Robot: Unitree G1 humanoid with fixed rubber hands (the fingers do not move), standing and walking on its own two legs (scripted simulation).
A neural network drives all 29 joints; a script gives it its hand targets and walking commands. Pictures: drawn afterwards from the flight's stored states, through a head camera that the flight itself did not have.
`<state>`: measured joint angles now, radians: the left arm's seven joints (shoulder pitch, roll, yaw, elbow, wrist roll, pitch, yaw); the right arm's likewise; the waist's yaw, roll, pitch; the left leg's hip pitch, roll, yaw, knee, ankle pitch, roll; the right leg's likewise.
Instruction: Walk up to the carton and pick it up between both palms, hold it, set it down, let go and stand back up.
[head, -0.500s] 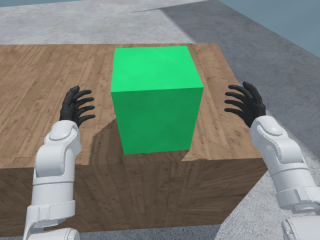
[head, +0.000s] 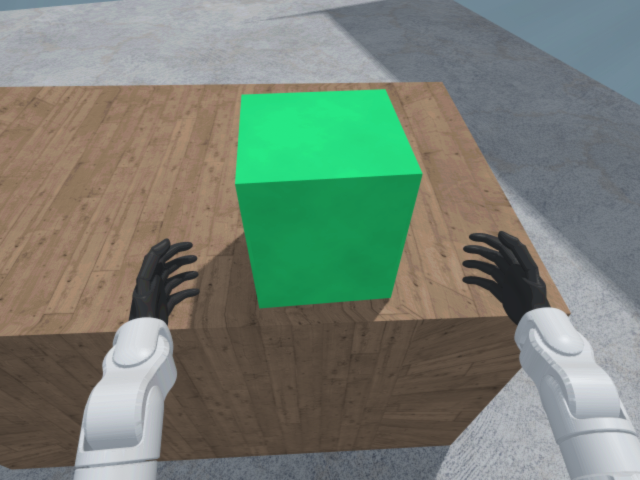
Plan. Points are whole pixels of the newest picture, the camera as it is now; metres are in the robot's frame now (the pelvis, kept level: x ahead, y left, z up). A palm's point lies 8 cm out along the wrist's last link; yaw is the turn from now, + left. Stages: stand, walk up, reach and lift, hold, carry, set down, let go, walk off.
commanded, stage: set down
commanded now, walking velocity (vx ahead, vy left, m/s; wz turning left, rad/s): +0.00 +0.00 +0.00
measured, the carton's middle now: (320, 202) +0.48 +0.01 +0.08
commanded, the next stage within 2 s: let go in 1.46 s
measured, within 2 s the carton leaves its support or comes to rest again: neither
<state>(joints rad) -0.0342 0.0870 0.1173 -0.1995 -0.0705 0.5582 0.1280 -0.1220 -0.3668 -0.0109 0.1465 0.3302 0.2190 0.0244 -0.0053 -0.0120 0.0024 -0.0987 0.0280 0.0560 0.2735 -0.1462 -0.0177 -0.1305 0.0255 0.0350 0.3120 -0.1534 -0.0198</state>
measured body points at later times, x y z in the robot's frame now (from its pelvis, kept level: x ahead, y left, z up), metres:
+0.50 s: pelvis +0.02 +0.00 +0.00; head +0.03 +0.00 +0.45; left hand +0.23 +0.20 +0.02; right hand +0.24 -0.22 +0.02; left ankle +0.00 +0.13 -0.75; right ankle +0.01 -0.11 -0.75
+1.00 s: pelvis +0.03 +0.01 +0.00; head +0.04 +0.01 +0.45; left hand +0.22 +0.22 -0.02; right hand +0.22 -0.22 -0.01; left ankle +0.00 +0.13 -0.75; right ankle +0.01 -0.11 -0.75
